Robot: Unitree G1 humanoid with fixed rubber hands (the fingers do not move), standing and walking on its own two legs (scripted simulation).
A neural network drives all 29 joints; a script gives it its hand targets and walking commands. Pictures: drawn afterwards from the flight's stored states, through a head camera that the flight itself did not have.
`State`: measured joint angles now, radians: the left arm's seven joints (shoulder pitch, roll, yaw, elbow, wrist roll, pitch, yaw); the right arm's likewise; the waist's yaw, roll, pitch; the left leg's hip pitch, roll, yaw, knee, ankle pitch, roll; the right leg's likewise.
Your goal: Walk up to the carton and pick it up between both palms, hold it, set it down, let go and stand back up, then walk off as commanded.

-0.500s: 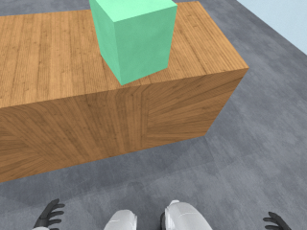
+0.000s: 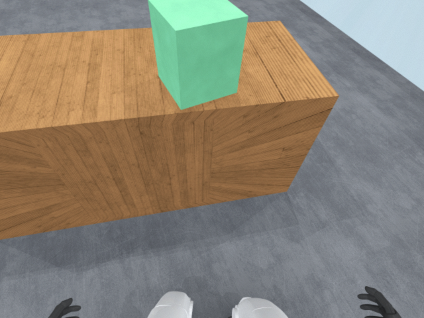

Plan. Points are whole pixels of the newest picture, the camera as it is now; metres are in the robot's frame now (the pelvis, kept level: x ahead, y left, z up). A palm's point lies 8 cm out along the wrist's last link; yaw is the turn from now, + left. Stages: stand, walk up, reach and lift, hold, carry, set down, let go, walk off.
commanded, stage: walk off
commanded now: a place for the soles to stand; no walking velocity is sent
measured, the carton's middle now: (196, 50) +0.83 +0.05 +0.04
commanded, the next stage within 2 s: stand in 1.78 s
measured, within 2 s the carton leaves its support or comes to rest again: neither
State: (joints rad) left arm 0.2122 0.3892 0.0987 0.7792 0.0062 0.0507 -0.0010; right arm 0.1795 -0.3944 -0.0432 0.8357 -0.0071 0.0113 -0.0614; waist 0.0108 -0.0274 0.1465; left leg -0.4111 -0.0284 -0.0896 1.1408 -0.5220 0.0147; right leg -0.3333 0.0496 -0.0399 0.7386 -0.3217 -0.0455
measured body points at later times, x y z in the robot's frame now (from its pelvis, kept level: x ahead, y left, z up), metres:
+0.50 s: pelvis -0.06 -0.02 +0.00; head -0.09 +0.03 +0.45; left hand +0.01 +0.32 -0.12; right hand -0.01 -0.33 -0.07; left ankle -0.08 +0.15 -0.71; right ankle -0.04 -0.12 -0.68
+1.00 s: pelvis -0.04 -0.01 +0.00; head -0.06 +0.02 +0.45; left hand +0.00 +0.30 -0.13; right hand +0.06 -0.30 -0.09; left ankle -0.03 +0.13 -0.71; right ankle -0.02 -0.14 -0.71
